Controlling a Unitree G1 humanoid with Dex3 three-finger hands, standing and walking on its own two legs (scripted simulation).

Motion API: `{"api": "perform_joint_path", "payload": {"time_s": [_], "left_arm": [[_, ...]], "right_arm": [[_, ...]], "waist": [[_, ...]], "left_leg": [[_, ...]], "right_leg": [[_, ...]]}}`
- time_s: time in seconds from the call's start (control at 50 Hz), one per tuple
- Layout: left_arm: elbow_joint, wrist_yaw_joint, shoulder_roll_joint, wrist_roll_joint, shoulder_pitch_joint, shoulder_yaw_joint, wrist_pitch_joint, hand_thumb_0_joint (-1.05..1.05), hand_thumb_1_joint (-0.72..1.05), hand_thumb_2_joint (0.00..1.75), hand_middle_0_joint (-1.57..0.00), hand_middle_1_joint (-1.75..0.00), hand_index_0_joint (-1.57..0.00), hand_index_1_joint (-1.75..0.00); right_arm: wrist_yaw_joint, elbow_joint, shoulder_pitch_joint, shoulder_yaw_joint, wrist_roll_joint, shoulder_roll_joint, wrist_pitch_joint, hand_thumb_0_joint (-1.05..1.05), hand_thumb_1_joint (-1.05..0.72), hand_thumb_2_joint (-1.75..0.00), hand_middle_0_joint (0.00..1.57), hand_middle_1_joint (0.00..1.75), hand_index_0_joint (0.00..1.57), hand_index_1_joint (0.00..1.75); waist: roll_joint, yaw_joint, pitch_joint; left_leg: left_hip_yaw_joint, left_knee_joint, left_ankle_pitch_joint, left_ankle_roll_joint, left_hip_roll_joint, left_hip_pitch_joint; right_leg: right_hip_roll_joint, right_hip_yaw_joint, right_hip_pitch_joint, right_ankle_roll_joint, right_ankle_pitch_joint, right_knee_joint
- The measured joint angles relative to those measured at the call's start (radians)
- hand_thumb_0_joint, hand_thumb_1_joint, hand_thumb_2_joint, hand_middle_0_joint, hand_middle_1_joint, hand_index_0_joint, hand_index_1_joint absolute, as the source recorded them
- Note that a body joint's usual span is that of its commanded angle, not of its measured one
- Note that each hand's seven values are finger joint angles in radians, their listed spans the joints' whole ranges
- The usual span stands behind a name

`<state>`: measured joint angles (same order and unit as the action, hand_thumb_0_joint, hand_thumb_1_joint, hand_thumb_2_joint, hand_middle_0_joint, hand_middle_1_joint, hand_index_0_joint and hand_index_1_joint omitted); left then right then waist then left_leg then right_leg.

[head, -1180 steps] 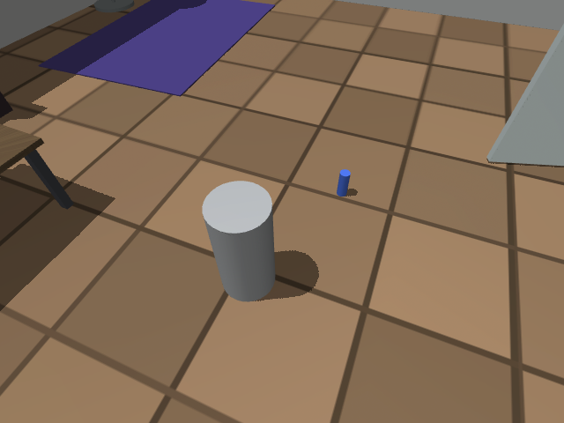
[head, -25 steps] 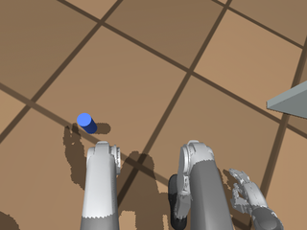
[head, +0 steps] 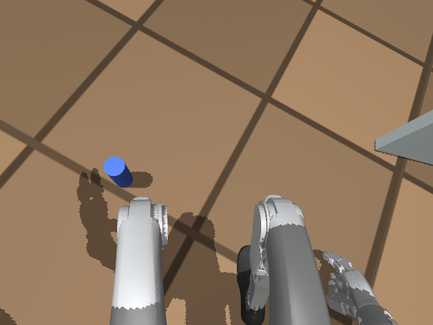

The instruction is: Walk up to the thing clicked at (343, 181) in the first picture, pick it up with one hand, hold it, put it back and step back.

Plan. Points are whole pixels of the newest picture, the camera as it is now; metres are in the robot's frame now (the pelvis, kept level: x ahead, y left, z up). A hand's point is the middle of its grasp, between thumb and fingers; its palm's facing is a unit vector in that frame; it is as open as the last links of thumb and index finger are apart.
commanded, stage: go down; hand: left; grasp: from the side
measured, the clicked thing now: (119, 173) +0.43 +0.24 -0.31
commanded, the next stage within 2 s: approach in 0.16 s
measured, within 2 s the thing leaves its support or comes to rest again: neither
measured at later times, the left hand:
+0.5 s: hand out of the picture +0.35 +0.40 -0.05, palm faces +0.18 -0.98 -0.08, open 17.3 cm
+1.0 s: hand (83, 180) +0.39 +0.30 -0.24, palm faces -0.02 -1.00 +0.04, open 17.2 cm
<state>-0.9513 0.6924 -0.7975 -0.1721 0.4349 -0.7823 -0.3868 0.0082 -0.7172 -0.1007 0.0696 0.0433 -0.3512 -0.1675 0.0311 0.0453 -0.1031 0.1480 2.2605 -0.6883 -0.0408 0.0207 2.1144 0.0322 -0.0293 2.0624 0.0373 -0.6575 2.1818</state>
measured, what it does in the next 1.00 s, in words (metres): lowers itself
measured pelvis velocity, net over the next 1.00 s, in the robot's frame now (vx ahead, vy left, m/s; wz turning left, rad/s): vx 0.00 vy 0.02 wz -0.11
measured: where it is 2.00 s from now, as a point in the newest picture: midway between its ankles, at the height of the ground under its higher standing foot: (200, 304)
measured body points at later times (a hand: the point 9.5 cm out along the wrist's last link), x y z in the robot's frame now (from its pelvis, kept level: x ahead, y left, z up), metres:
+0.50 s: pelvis +0.00 +0.00 -0.03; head +0.21 +0.07 +0.36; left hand +0.33 +0.45 -0.04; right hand +0.18 -0.28 -0.13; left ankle +0.09 +0.14 -0.35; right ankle +0.11 -0.14 -0.35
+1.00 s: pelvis +0.00 +0.02 -0.09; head +0.22 +0.16 +0.27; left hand +0.38 +0.35 -0.24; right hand +0.19 -0.24 -0.14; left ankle +0.09 +0.14 -0.35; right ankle +0.11 -0.14 -0.35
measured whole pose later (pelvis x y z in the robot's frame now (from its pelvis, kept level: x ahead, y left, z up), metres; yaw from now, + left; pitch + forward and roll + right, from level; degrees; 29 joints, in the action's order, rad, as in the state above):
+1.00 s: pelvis +0.00 +0.02 -0.09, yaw -6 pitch +17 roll -14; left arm -1.37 0.63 -0.79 -0.24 0.55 -0.61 -0.93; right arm -0.07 -0.64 0.16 0.35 0.25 -0.38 -0.12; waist 0.20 0.17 0.19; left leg 0.30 2.63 -0.73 -0.03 -0.01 2.23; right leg -0.02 -0.11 2.11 0.04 -0.65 2.43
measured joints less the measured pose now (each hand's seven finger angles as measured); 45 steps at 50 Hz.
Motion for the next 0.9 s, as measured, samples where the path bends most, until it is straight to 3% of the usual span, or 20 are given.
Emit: {"api": "perform_joint_path", "payload": {"time_s": [0.3,0.46,0.54,0.66,0.8,0.9], "left_arm": [[-0.03,0.019,-0.009,-0.016,0.031,-0.018,-0.026,-0.01,-0.5,0.11,-0.04,-0.1,-0.03,-0.1],[-0.141,0.057,-0.024,-0.073,0.053,-0.024,-0.114,-0.01,-0.52,0.08,-0.06,-0.11,-0.04,-0.11],[-0.215,0.089,-0.018,-0.105,0.071,-0.004,-0.201,-0.01,-0.51,0.07,-0.06,-0.11,-0.04,-0.11],[-0.29,0.104,-0.003,-0.107,0.087,0.013,-0.322,-0.01,-0.46,0.07,-0.06,-0.1,-0.04,-0.11],[-0.35,0.049,-0.032,-0.063,0.109,0.017,-0.426,-0.01,-0.43,0.08,-0.07,-0.11,-0.04,-0.12],[-0.363,-0.002,-0.036,-0.055,0.111,0.06,-0.489,-0.01,-0.44,0.08,-0.07,-0.11,-0.04,-0.12]], "right_arm": [[-0.006,0.001,0.024,0.003,0.006,-0.007,0.0,0.0,-0.91,-0.9,0.21,0.3,0.2,0.3],[-0.015,0.002,0.043,0.027,0.021,-0.016,-0.012,0.0,-0.9,-0.9,0.21,0.3,0.2,0.3],[-0.023,0.009,0.067,0.056,0.04,-0.024,-0.025,0.0,-0.9,-0.9,0.21,0.31,0.2,0.3],[-0.038,0.037,0.131,0.12,0.079,-0.031,-0.029,0.0,-0.89,-0.9,0.21,0.31,0.2,0.31],[-0.05,0.063,0.208,0.204,0.14,-0.032,0.005,0.0,-0.89,-0.9,0.21,0.31,0.21,0.31],[-0.059,0.066,0.237,0.247,0.182,-0.031,0.033,0.0,-0.9,-0.9,0.21,0.31,0.21,0.31]], "waist": [[0.0,0.003,0.012],[0.016,0.015,0.038],[0.041,0.031,0.071],[0.095,0.074,0.143],[0.16,0.111,0.229],[0.171,0.118,0.27]], "left_leg": [[0.0,0.029,-0.002,-0.002,-0.008,0.025],[0.009,0.073,-0.004,-0.002,-0.006,0.054],[0.024,0.123,-0.008,-0.004,-0.005,0.078],[0.064,0.217,-0.016,-0.014,-0.008,0.107],[0.112,0.306,-0.03,-0.014,-0.015,0.117],[0.135,0.344,-0.039,-0.004,-0.023,0.116]], "right_leg": [[0.003,0.005,0.025,0.004,-0.007,0.034],[-0.005,0.004,0.057,0.007,-0.002,0.073],[-0.015,-0.002,0.08,0.011,0.003,0.114],[-0.032,-0.023,0.101,0.013,0.012,0.181],[-0.047,-0.053,0.091,0.013,0.013,0.231],[-0.05,-0.071,0.067,0.002,0.005,0.244]]}}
